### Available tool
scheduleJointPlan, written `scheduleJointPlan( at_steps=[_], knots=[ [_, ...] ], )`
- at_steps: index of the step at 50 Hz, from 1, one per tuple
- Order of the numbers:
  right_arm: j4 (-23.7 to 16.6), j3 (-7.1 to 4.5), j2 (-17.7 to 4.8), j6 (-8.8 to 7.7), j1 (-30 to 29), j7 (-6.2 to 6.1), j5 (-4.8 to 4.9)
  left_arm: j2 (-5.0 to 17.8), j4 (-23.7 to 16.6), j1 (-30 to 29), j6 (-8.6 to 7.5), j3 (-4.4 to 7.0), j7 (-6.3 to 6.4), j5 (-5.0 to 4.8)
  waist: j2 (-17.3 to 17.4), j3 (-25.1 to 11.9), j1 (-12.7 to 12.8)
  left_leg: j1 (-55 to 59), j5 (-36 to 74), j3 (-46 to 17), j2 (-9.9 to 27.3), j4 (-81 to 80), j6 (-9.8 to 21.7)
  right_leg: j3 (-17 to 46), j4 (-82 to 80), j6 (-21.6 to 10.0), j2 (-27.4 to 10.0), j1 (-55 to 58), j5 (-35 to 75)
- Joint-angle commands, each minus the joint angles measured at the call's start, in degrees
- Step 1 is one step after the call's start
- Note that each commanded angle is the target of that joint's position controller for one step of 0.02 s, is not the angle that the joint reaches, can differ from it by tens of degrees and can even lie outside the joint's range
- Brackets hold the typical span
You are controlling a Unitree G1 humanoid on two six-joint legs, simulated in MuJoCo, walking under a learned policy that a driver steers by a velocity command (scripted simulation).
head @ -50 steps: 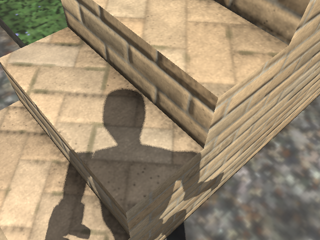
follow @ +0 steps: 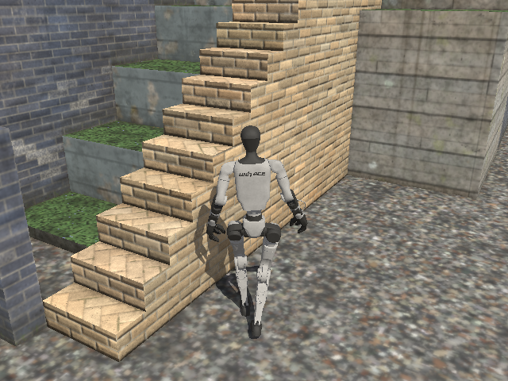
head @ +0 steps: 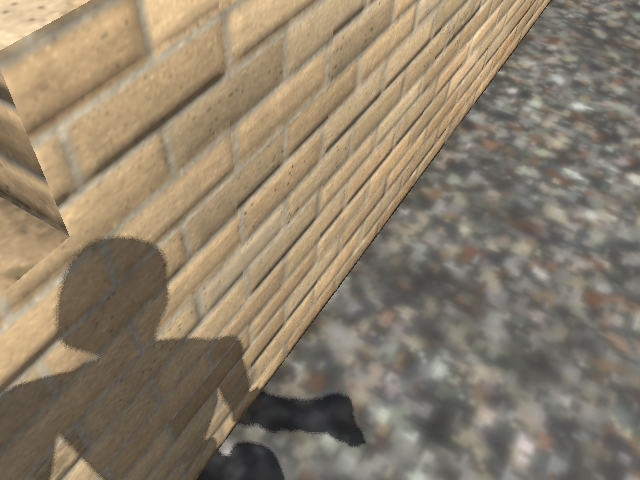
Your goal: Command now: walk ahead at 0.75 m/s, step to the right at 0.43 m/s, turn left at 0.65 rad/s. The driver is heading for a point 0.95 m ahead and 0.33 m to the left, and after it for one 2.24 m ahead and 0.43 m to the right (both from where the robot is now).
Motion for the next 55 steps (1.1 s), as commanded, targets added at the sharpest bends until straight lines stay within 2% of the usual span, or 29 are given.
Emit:
scheduleJointPlan(
  at_steps=[1, 3, 6, 10, 11, 12, 13, 17, 19, 20, 21, 23, 25, 29, 30, 31, 32, 33, 34, 36, 38, 40, 43, 44, 45, 46, 47, 49, 55],
  knots=[
    [1.4, -5.17, -14.8, 1.35, 10.8, -2.78, -0.78, 8.3, -7.0, -0.5, -0.9, 1.48, -1.32, 1.66, 10.5, 0.3, -2.9, 22.7, -51.5, -70.4, 27.9, -34.8, 9.8, 13.5, 39.4, 7.3, -7.7, -38.6, 8.4],
    [2.6, -4.19, -11.3, -0.34, 9.6, -2.32, -1.64, 11.3, -7.1, -4.6, -1.03, 2.24, -1.83, 1.92, -2.9, 0.0, -0.9, 16.6, -26.3, -50.2, 22.1, -27.7, 7.1, 15.3, 37.1, 9.7, -10.0, -34.6, 15.8],
    [2.9, -4.24, -11.7, -2.08, 6.4, -0.18, -1.88, 3.6, -7.3, -4.3, 1.05, -0.66, -1.87, 3.33, 0.0, 1.2, 0.8, 13.9, -8.7, -30.2, 12.4, -20.5, 3.9, 12.8, 27.5, 8.2, -10.9, -33.1, 17.2],
    [1.5, -5.94, -13.4, -1.07, 10.4, 0.59, -2.3, -0.5, -11.1, -11.9, 2.1, -2.75, -2.6, 1.37, 10.0, 5.7, -4.5, 6.6, -9.2, -27.6, 9.3, -22.3, 3.0, 6.1, 6.1, 8.2, -9.6, -28.4, 13.8],
    [-2.2, -4.94, -14.5, -2.26, 11.0, -0.76, 0.78, -0.1, -18.8, -12.8, -1.19, -1.23, -0.15, -1.3, 12.1, 0.6, -2.7, 6.9, -4.6, -28.9, 9.3, -24.8, 1.0, 9.4, 2.1, 8.3, -8.1, -18.1, 17.1],
    [-3.0, -5.37, -15.1, -2.65, 7.7, -1.18, 1.18, 0.6, -18.9, -12.7, -2.61, -0.84, 0.57, -2.08, 13.1, 0.5, -1.2, 5.3, -1.8, -26.5, 9.0, -23.9, -0.8, 9.9, -2.6, 8.3, -8.5, -13.2, 21.3],
    [-2.6, -7.1, -13.8, -2.07, 1.5, 0.21, -2.41, 0.8, -12.2, -10.1, -0.21, -1.32, -1.13, -0.7, 14.0, 5.2, -2.0, 3.1, -2.6, -22.9, 6.6, -20.7, -1.8, 5.7, -6.0, 7.7, -9.3, -16.5, 23.5],
    [-4.4, -8.21, -11.7, -1.81, 3.0, -0.26, -2.08, 1.6, -12.7, -6.7, 0.22, 0.82, -0.58, -1.72, 15.3, 0.5, -0.9, 3.2, -1.4, -27.0, 9.4, -13.6, -3.2, 7.5, -16.9, 3.4, -12.3, -4.2, 23.4],
    [-5.1, -6.34, -5.8, -1.71, 6.9, -0.01, -1.52, 6.1, -9.9, 1.1, -0.68, 2.64, 0.09, -0.01, 2.1, -6.6, 1.2, 0.9, -16.2, -21.2, 4.5, 6.3, -4.4, 6.2, -20.3, 1.6, -16.6, 8.7, 15.3],
    [-6.7, -4.68, -1.3, -0.97, 13.3, -0.08, -0.08, 14.2, -11.0, 0.6, -0.25, 5.14, -0.47, 2.36, -18.8, -16.8, 0.7, -14.6, -30.5, -11.8, -2.2, 19.9, -7.0, 19.5, -17.1, -4.2, -29.0, 25.1, 20.1],
    [-5.4, -4.1, -2.5, -0.4, 10.6, -1.32, -1.91, 12.3, -11.1, 2.5, 0.45, 5.38, -0.93, 1.59, -20.5, -15.8, 5.1, -19.1, -28.9, -3.1, -0.8, 33.4, -6.0, 24.5, -24.8, -8.2, -31.9, 18.6, 21.8],
    [-5.4, -5.64, -7.0, 0.35, 4.4, -0.83, -2.74, 4.2, -9.8, -1.3, 0.87, 3.23, -0.41, 0.84, -8.0, -9.3, 3.0, -15.0, -23.6, -2.4, 2.5, 37.0, -5.8, 11.4, -19.9, -6.4, -25.6, 8.5, 35.3],
    [-5.6, -5.23, -6.4, 1.7, 5.0, 0.92, -1.82, 2.1, -9.2, -6.5, 0.99, 2.43, 0.45, 0.71, -8.6, -7.4, -0.2, -8.4, -20.8, -1.9, 3.6, 28.5, -6.6, 2.4, -17.2, -5.3, -21.4, 3.2, 47.0],
    [-5.5, -4.11, -5.9, 3.79, 8.1, 0.26, -0.55, 1.8, -10.6, -14.1, 0.72, 2.71, 1.22, 0.06, -11.3, -7.8, -3.8, 9.5, -14.3, -1.4, 6.4, 6.6, -3.2, -0.7, -14.6, -4.0, -23.5, -4.0, 56.6],
    [-4.1, -2.47, -4.7, 2.22, 14.5, -1.75, 0.7, 6.3, -15.8, -18.4, 0.21, 4.79, 2.32, -3.06, -11.6, -10.0, -7.3, 17.5, -4.8, -8.5, 12.3, 0.7, 0.0, 1.3, -12.1, -3.6, -22.6, -7.6, 47.9],
    [-1.2, -3.19, -6.9, 1.63, 21.3, -2.36, 0.03, 5.0, -16.9, -21.1, 0.47, 4.39, 3.22, -3.49, -7.1, -11.0, -11.1, 27.8, 0.0, -8.5, 10.9, -6.8, 1.3, -1.3, -4.7, -1.9, -21.0, -14.6, 43.6],
    [0.3, -3.69, -10.0, 1.07, 22.9, -2.21, -1.76, 2.4, -18.4, -20.1, 0.72, 3.71, 3.59, -3.55, 6.1, -6.0, -11.5, 35.9, 5.4, -12.2, 10.5, -12.0, 3.1, -3.2, 8.3, 1.2, -15.7, -28.6, 10.7],
    [-4.8, -4.43, -18.0, 0.04, 17.2, -2.67, -2.84, -2.7, -22.1, -14.1, 0.45, 2.16, 3.47, -1.27, 23.3, -7.5, -4.3, 40.9, 9.1, -46.0, 29.5, -11.1, 14.3, 3.4, 23.9, 7.6, -9.1, -49.0, -17.1],
    [-7.6, -4.22, -16.2, -1.54, 10.5, -3.36, -1.67, 4.3, -21.8, -15.3, 0.4, 3.62, 3.31, -1.2, 14.5, -11.2, -4.9, 28.8, 5.1, -55.9, 34.5, -19.1, 19.4, 17.3, 34.5, 10.1, -7.5, -45.7, -15.4],
    [-12.6, -3.02, -13.3, -2.57, -9.3, -2.47, 1.24, 8.9, -22.7, -14.2, -0.75, 4.58, 4.06, -3.25, 9.1, -4.6, 2.6, 17.9, 6.0, -34.7, 21.7, -18.0, 11.3, 16.9, 33.2, 10.7, -10.2, -37.8, -3.6],
    [-12.6, -3.57, -12.9, -2.02, -10.6, -1.1, 1.14, 7.7, -20.5, -11.6, -0.25, 4.75, 5.37, -1.57, 9.4, -0.4, 1.9, 12.2, 21.3, -23.9, 14.4, -13.2, 5.9, 10.0, 21.0, 12.4, -7.7, -30.9, 1.6],
    [-10.2, -3.18, -10.3, 0.12, -10.5, -0.53, 3.05, 5.0, -20.5, -11.6, -1.57, 4.06, 5.4, -3.11, 10.4, -4.5, 3.6, 5.1, 19.9, -12.4, 3.7, -6.7, 2.7, 5.6, 3.3, 11.7, -5.7, -14.3, 8.9],
    [-13.0, -2.67, -6.6, -0.03, -12.1, 0.69, 1.84, 4.3, -14.8, -3.0, -2.97, 4.75, 6.18, -4.0, 7.3, -7.2, 3.6, -1.9, 7.4, -16.6, 2.4, -0.1, -0.2, 2.3, -15.6, 11.0, -3.3, 1.6, 23.9],
    [-12.7, -1.6, -2.8, -0.58, -11.0, 1.5, 0.8, 4.0, -14.4, 0.2, -3.06, 4.8, 6.67, -3.84, 1.0, -6.4, 3.9, -10.9, -11.4, -15.7, -1.0, 11.3, -2.1, 9.4, -18.1, 7.4, -11.0, 7.9, 27.2],
    [-12.9, -0.53, 1.1, -0.8, -7.2, 2.05, -1.89, 7.1, -17.6, -1.1, -2.7, 4.47, 8.04, -1.22, -7.4, -8.9, -0.8, -19.2, -27.9, -15.0, -2.7, 32.1, -5.1, 26.2, -12.5, 0.1, -28.9, 8.4, 50.2],
    [-13.6, -1.04, -2.6, -1.28, -1.7, 3.29, -1.07, 10.9, -17.0, -3.6, -2.13, 5.39, 8.24, 0.81, -15.3, -14.8, -4.5, -20.5, -29.3, -16.0, 1.2, 44.0, -9.0, 37.9, -20.0, -11.6, -40.9, 2.0, 53.5],
    [-13.6, -2.62, -8.2, -0.8, -4.4, 3.5, -0.48, 11.7, -17.1, -6.2, -1.78, 6.25, 8.63, 0.74, -12.5, -13.4, -3.5, -20.0, -25.1, -15.2, 4.1, 52.5, -10.9, 37.5, -23.0, -12.8, -38.8, -1.8, 39.1],
    [-11.5, -4.3, -11.4, 2.19, -5.4, 1.91, 0.58, 7.6, -17.3, -13.3, -1.33, 4.87, 9.57, -1.19, -6.0, -6.9, -4.5, -17.0, -14.9, -11.5, 5.5, 58.8, -12.3, 19.8, -23.6, -5.5, -29.5, -11.7, 22.3],
    [-16.3, -0.69, -2.0, 2.04, -13.3, 1.65, -1.16, 9.8, -12.6, -8.4, -0.64, 5.16, 10.27, -1.59, -5.2, -10.8, 0.0, -8.5, -13.3, -7.2, 6.1, 30.8, -10.9, 9.4, -22.6, -5.1, -26.6, -6.7, 24.4]
  ],
)
Keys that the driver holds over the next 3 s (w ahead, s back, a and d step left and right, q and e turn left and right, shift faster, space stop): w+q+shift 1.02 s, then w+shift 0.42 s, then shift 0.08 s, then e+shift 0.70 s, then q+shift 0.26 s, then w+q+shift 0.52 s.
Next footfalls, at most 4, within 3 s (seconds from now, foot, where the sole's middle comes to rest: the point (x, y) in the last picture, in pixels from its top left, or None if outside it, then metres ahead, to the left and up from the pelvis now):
0.36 right None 0.38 -0.29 -0.75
0.64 left None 0.31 -0.16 -0.75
0.88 right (478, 448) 0.56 -0.32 -0.75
1.24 left None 0.24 -0.29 -0.75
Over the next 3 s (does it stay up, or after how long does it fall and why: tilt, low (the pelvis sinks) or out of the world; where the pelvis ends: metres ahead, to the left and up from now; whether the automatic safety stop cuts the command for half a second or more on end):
stays up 0.38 -0.30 0.01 its command is cut before an obstacle from the start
